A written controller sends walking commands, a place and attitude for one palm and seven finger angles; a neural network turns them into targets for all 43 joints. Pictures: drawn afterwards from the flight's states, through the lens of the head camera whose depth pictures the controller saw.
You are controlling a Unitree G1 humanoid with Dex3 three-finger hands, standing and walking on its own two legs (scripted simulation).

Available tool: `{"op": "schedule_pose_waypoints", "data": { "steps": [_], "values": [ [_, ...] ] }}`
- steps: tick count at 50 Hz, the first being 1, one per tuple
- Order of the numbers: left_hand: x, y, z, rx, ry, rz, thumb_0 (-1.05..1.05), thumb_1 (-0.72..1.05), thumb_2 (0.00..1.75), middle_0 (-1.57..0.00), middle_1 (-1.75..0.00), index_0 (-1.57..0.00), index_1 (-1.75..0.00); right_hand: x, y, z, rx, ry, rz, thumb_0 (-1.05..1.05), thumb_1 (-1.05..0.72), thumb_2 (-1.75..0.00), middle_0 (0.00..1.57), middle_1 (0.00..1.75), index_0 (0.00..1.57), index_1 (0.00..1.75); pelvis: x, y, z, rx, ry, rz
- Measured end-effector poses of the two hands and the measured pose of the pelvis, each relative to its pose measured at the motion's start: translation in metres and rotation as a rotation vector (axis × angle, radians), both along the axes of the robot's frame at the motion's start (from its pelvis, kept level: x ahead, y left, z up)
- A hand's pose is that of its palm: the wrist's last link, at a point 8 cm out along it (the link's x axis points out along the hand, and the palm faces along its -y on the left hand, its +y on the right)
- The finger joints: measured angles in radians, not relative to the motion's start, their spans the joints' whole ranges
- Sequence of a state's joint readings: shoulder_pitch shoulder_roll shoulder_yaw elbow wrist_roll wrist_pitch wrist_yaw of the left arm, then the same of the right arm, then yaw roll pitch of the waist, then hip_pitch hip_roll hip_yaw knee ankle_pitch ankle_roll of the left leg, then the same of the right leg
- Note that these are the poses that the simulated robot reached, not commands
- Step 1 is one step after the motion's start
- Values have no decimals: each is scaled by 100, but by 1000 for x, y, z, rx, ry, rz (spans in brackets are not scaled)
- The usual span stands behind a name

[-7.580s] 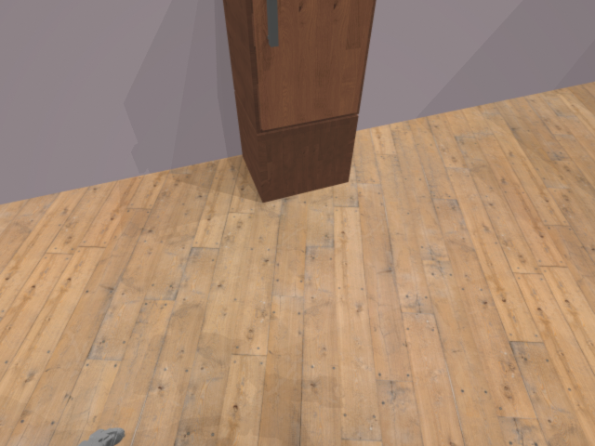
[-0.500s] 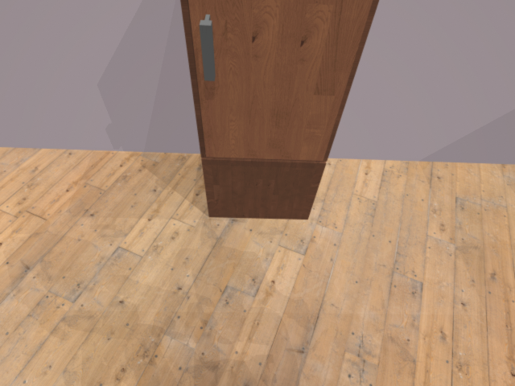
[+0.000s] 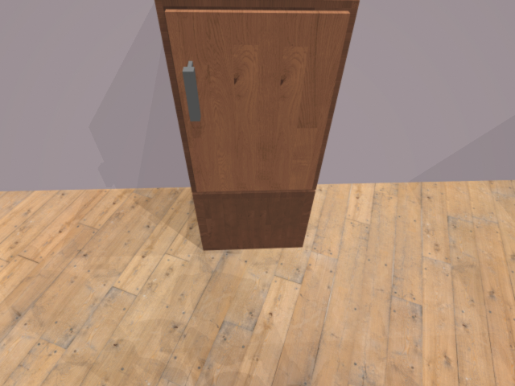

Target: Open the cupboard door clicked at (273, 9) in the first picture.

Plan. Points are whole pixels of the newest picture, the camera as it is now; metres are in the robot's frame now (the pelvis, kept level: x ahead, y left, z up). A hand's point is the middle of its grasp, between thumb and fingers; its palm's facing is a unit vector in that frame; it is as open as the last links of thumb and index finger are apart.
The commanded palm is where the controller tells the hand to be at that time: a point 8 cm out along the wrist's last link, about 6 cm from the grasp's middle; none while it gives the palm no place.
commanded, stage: take the last steps up to it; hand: left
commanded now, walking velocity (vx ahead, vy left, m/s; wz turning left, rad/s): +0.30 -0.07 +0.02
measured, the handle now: (193, 91) +0.79 +0.18 +0.06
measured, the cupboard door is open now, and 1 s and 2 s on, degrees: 0 0 0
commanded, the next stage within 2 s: come to a stop and stand still in 0.56 s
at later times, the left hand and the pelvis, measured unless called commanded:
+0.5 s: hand out of the picture +0.07 +0.09 -0.17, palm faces +0.15 -0.97 -0.17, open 7.3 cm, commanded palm none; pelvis +0.14 -0.06 +0.00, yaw +3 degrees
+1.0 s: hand (195, 316) +0.30 +0.13 -0.18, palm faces +0.09 -0.96 -0.27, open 7.3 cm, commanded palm none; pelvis +0.26 -0.07 -0.02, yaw +2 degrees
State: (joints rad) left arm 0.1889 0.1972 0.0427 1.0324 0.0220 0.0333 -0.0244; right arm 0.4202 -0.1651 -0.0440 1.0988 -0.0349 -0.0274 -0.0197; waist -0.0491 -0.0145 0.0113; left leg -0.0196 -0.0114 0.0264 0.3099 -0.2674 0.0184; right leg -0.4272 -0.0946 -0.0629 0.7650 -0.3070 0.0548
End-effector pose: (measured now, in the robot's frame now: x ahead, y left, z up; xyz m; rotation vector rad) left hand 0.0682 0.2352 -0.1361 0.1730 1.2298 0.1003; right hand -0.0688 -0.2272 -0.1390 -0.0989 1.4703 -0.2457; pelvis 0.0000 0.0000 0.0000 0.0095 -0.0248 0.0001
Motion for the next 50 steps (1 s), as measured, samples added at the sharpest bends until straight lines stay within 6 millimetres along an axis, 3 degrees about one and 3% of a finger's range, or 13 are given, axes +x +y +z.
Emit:
{"op": "schedule_pose_waypoints", "data": {
  "steps": [5,7,9,15,20,27,32,34,37,44,50],
  "values": [
    [50,-34,-1,27,-66,-35,1,91,90,-19,-30,-20,-30,-18,-22,-17,51,125,-44,1,-91,-90,20,30,20,30,28,-33,-14,11,7,-6],
    [58,-47,-2,34,-90,-20,1,91,90,-19,-30,-20,-30,-10,-33,-22,67,154,-35,1,-91,-90,20,30,20,30,36,-44,-17,-1,-1,5],
    [56,-57,0,32,-87,13,1,91,90,-20,-30,-20,-30,10,-44,-22,72,145,-16,1,-91,-90,20,30,20,30,46,-52,-14,-2,-6,16],
    [27,-69,5,53,41,101,0,94,90,-20,-30,-20,-30,116,-72,-15,48,-35,45,1,-91,-90,20,30,20,30,80,-68,-1,1,2,28],
    [4,-84,1,20,156,151,0,93,90,-20,-30,-20,-30,208,-76,-9,44,-173,106,1,-91,-90,19,29,20,30,111,-71,1,-9,11,37],
    [-12,-104,-8,-58,302,237,1,91,90,-20,-30,-20,-30,326,-49,-2,50,-287,222,1,-91,-90,19,29,20,30,159,-59,-4,-24,19,48],
    [-3,-101,-23,-105,402,267,1,91,90,-20,-30,-20,-30,393,-18,-6,40,-364,272,1,-91,-90,20,29,20,30,198,-40,-18,-19,16,45],
    [14,-94,-25,-107,410,248,1,91,90,-20,-30,-20,-30,402,-10,-5,41,-378,260,0,-91,-90,20,29,20,30,209,-35,-18,-10,7,33],
    [56,-79,-23,-83,360,217,1,91,90,-20,-30,-20,-30,400,-7,-3,37,-356,204,0,-92,-90,20,30,20,30,224,-32,-12,-5,2,28],
    [167,-57,-20,-9,150,155,1,91,90,-19,-30,-20,-30,398,-37,-2,-15,-269,173,-4,-95,-90,20,30,20,30,244,-43,-7,6,3,47],
    [221,-55,-13,81,35,115,1,92,90,-19,-30,-20,-30,386,-70,-23,10,-188,130,-1,-93,-90,20,30,20,30,256,-70,-17,22,-2,38]
  ]
}}
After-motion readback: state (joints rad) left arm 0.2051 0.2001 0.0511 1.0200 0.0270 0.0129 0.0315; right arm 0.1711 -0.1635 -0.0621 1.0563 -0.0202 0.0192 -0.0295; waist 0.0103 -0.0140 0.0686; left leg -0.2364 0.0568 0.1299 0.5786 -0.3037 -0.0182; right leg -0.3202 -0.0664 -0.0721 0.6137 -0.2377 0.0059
